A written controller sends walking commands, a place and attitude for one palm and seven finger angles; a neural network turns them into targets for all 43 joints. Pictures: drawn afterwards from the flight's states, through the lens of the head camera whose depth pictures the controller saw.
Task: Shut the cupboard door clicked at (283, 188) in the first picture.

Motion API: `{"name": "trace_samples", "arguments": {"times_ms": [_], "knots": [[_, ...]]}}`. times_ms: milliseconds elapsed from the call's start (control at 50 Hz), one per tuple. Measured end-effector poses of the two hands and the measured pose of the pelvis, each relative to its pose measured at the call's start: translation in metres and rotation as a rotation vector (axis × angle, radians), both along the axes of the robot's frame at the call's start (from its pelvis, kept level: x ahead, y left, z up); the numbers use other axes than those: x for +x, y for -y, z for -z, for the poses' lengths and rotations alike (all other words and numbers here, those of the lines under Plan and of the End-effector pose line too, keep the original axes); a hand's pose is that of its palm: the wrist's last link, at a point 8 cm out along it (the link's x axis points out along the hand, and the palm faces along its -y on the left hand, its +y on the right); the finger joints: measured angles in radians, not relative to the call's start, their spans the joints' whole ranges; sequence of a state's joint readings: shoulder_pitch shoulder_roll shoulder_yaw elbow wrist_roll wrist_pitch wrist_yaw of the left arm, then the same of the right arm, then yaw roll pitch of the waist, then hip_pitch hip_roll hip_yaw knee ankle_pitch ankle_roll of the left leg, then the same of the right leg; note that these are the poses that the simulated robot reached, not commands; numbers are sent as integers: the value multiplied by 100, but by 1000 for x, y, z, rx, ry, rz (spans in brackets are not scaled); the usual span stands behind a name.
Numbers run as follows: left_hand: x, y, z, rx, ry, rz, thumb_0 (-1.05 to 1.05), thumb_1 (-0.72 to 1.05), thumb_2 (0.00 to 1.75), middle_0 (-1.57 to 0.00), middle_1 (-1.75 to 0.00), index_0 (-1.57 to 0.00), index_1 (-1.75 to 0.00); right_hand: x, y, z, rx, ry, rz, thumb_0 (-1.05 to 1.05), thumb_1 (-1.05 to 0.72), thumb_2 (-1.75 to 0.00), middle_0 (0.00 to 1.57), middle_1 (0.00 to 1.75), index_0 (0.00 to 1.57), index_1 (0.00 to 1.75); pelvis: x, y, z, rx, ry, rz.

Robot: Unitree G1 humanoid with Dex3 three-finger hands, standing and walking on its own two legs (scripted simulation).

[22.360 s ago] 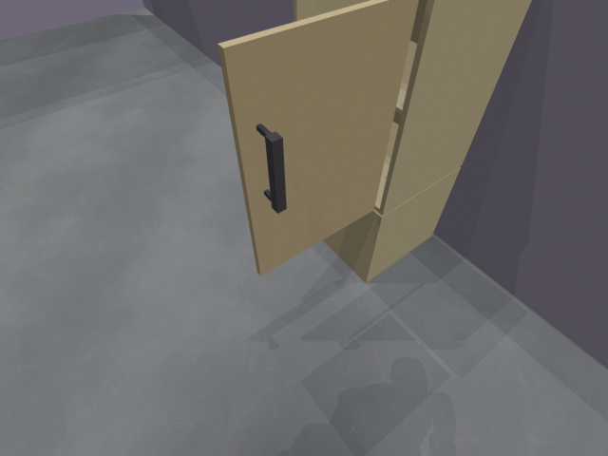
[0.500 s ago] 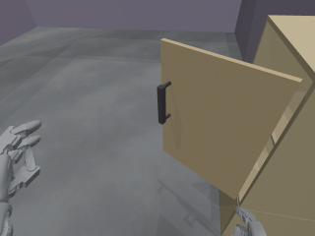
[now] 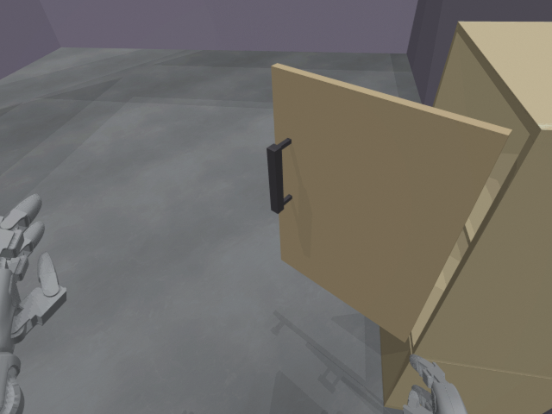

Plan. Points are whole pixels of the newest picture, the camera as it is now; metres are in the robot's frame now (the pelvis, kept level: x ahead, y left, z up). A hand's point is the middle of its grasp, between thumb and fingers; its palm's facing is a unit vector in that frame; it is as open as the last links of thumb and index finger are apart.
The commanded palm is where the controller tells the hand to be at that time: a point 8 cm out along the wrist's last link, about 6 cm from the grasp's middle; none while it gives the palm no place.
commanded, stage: step back with the hand held close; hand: left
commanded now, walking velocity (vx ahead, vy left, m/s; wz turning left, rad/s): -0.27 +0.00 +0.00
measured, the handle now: (281, 176) +0.60 +0.06 +0.01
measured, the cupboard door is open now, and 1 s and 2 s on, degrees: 59 59 59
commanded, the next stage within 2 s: stop stepping back and stand still in 1.34 s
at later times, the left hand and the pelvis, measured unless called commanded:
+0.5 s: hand (46, 311) +0.17 +0.27 +0.17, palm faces +0.38 -0.78 -0.50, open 7.4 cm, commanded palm +0.11 +0.30 +0.17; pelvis -0.04 +0.01 -0.01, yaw -2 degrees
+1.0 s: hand out of the picture +0.10 +0.29 +0.17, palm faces +0.47 -0.77 -0.44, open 7.4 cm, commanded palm +0.03 +0.32 +0.17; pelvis -0.11 +0.02 -0.02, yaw +0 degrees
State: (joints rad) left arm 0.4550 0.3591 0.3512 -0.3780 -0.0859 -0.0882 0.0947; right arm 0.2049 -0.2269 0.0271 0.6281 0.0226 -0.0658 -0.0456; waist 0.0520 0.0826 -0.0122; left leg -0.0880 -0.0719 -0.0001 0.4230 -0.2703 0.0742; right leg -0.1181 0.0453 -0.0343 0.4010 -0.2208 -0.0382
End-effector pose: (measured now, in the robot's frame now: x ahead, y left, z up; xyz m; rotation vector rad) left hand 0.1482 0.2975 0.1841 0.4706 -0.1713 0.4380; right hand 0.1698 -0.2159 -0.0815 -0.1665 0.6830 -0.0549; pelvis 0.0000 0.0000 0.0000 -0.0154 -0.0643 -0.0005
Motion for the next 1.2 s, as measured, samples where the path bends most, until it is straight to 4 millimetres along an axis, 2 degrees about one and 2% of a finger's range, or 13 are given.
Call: {"name": "trace_samples", "arguments": {"times_ms": [220, 380, 480, 640, 720, 820, 940, 1000, 1080, 1140, 1200], "knots": [[6, 4, 15, 35, -35, 49, 2, 89, 90, -21, -30, -21, -30, -17, 30, 9, -63, -96, 83, 1, -90, -90, 20, 30, 20, 30, -4, -1, 7, -6, -84, -6], [0, -2, -2, 133, 4, 103, 2, 88, 90, -22, -30, -22, -30, -32, 33, 3, -91, -84, 144, 1, -90, -90, 20, 30, 20, 30, -19, -8, 12, 14, -85, 18], [-15, -5, -5, 148, 33, 106, 2, 89, 90, -22, -30, -22, -30, -47, 26, -1, -80, -53, 144, 1, -90, -90, 20, 30, 20, 30, -37, -9, 14, 18, -77, 31], [-51, -11, 17, 100, 44, 76, 1, 89, 90, -22, -30, -22, -30, -84, 22, 2, -106, -74, 122, 1, -90, -90, 20, 30, 20, 30, -64, -10, 19, -1, -80, 10], [-67, -17, 21, 88, 78, 59, 2, 88, 90, -22, -30, -22, -30, -103, 21, 2, -149, -108, 103, 1, -90, -90, 20, 30, 20, 30, -75, -13, 21, -11, -79, -8], [-81, -27, 11, 136, 142, 46, 2, 88, 90, -22, -30, -22, -30, -116, 15, 4, -174, -108, 88, 1, -90, -90, 20, 30, 20, 30, -84, -19, 24, -27, -70, -35], [-91, -35, -3, 172, 186, 29, 2, 88, 90, -21, -30, -21, -30, -115, 2, 5, -141, -91, 62, 1, -90, -90, 20, 30, 20, 30, -94, -20, 20, -41, -105, -15], [-90, -29, 4, 142, 160, 58, 1, 89, 90, -21, -30, -21, -30, -115, -4, 3, -122, -75, 40, 1, -90, -90, 20, 30, 20, 30, -107, -17, 18, -31, -120, 6], [-94, -8, 16, 94, 103, 141, 2, 89, 90, -21, -30, -21, -30, -120, -4, -1, -102, -45, 22, 1, -90, -90, 21, 31, 20, 30, -130, -10, 17, -27, -117, 14], [-111, 9, 14, 106, 77, 202, 2, 89, 90, -21, -30, -21, -30, -129, 1, -6, -91, -14, 27, 1, -90, -90, 21, 31, 20, 30, -144, -3, 18, -31, -105, 13], [-136, 15, 4, 173, 78, 215, 2, 88, 90, -22, -30, -22, -30, -142, 11, -10, -94, 5, 41, 1, -90, -90, 21, 31, 20, 30, -156, 5, 19, -34, -95, 0]]}}
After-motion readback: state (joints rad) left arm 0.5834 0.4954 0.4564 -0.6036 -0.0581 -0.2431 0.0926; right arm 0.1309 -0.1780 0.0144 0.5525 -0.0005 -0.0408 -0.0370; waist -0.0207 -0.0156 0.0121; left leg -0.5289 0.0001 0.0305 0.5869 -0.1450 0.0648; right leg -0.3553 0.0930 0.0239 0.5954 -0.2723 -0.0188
